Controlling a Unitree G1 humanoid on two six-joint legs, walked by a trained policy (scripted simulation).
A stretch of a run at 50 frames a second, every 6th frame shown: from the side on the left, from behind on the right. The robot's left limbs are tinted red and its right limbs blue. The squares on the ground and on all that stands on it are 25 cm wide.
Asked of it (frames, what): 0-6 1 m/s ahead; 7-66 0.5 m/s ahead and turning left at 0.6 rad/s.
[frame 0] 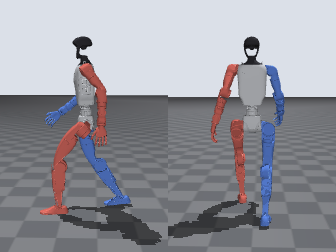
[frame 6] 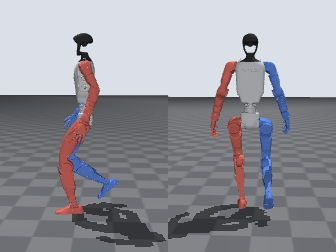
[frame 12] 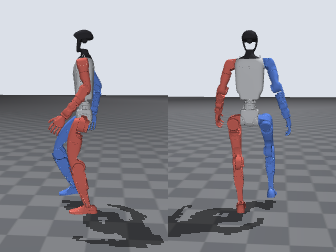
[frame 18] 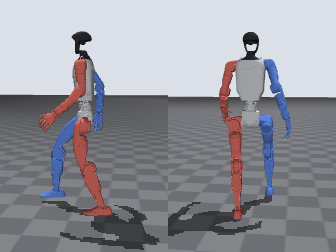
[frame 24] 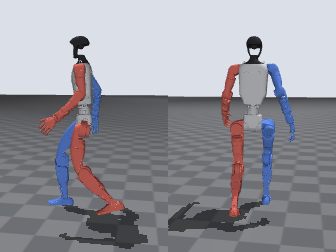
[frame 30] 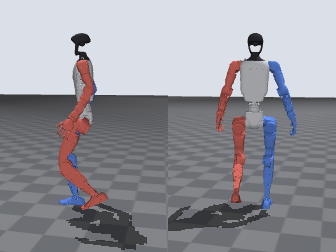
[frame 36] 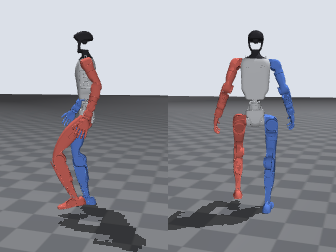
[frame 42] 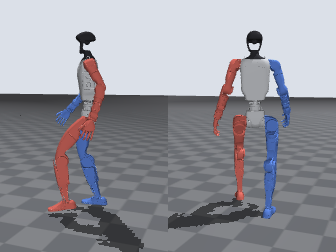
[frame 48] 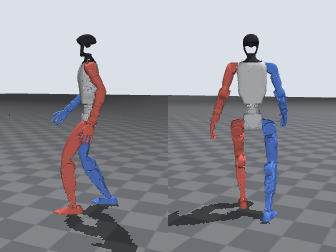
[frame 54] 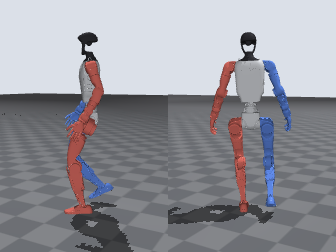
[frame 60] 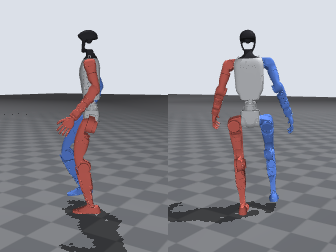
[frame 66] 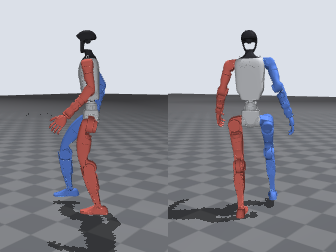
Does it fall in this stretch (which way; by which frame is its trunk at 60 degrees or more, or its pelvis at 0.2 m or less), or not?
no
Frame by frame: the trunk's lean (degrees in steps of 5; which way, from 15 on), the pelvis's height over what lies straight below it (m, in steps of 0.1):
0: 5, 0.7
6: 0, 0.8
12: 0, 0.8
18: 5, 0.8
24: 5, 0.7
30: 5, 0.8
36: 5, 0.8
42: 5, 0.8
48: 5, 0.8
54: 5, 0.8
60: 5, 0.8
66: 5, 0.8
